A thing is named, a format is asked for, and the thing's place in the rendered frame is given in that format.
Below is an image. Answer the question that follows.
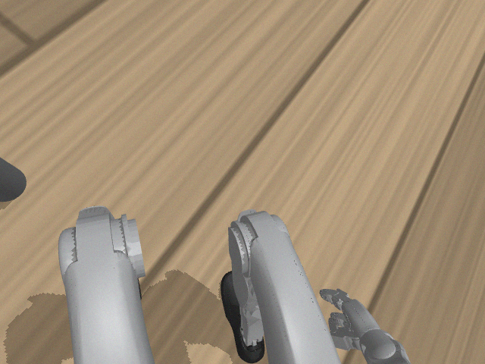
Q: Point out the right robot foot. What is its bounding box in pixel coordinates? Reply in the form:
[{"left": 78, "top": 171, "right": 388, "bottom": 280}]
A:
[{"left": 221, "top": 271, "right": 264, "bottom": 363}]

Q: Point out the right robot arm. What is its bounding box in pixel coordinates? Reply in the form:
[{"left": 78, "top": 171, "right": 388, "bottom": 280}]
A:
[{"left": 359, "top": 329, "right": 411, "bottom": 364}]

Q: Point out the can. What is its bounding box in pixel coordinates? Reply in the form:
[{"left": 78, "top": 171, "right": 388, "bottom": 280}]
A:
[{"left": 0, "top": 158, "right": 27, "bottom": 202}]

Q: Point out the right robot hand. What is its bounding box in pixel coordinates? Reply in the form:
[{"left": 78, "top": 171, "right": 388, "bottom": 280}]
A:
[{"left": 319, "top": 289, "right": 380, "bottom": 351}]

